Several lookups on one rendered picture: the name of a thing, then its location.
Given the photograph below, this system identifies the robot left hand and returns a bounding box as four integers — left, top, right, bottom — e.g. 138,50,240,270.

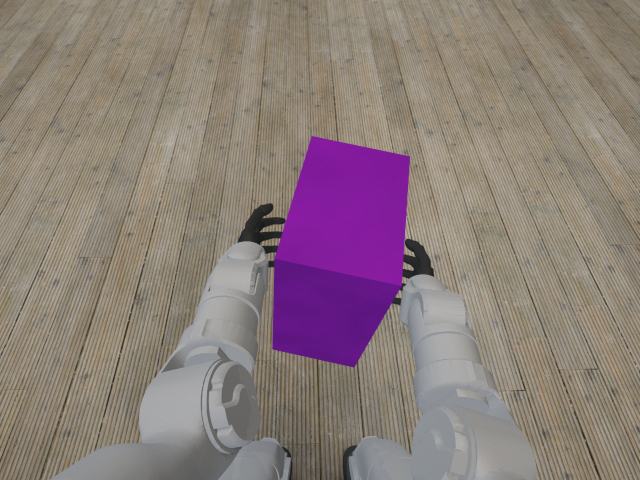
237,203,286,268

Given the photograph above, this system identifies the robot left thigh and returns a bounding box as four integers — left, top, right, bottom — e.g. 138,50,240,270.
218,441,291,480

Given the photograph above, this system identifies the left robot forearm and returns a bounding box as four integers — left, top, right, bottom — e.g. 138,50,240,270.
139,241,269,435

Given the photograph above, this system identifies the left robot upper arm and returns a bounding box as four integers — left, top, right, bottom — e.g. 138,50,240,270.
50,358,262,480

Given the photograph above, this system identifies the right robot upper arm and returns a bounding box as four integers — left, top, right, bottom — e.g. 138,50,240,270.
409,403,537,480

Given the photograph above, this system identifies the right robot forearm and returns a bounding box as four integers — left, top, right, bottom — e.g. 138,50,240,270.
399,274,521,430

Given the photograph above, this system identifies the left robot shin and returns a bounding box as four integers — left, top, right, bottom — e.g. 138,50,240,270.
261,438,285,452

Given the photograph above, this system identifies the carton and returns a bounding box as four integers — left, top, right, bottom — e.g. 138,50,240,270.
272,136,410,367

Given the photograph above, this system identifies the robot right hand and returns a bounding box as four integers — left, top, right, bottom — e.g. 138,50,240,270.
392,239,434,305

